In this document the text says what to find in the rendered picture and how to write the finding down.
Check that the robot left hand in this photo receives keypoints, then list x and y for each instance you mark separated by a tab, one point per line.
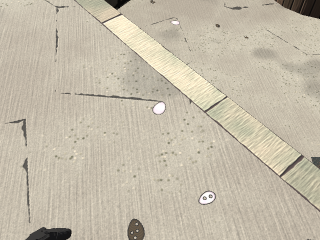
50	234

